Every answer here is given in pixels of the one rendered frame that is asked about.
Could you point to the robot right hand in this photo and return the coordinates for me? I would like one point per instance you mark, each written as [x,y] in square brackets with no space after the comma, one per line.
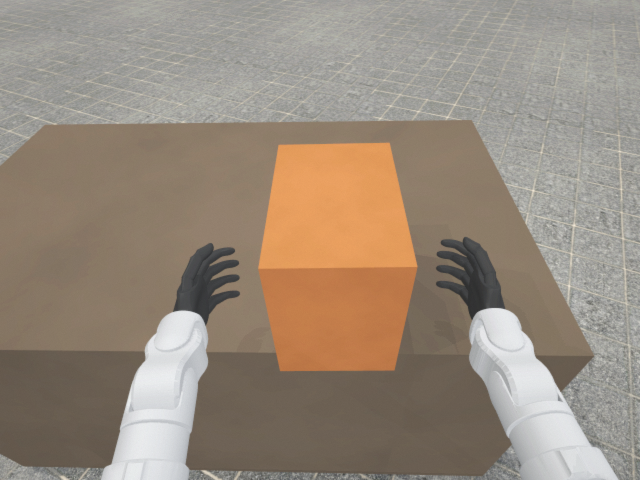
[481,288]

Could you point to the carton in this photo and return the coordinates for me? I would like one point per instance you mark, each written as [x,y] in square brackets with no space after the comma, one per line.
[337,264]

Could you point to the robot right forearm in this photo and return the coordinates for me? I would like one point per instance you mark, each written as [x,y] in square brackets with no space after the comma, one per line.
[544,433]

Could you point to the robot left hand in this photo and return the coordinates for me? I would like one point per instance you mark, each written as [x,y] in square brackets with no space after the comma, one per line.
[196,285]

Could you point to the robot left forearm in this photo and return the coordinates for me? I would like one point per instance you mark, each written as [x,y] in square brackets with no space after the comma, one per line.
[158,417]

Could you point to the pedestal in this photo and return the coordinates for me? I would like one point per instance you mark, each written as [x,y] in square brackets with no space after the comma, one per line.
[98,223]

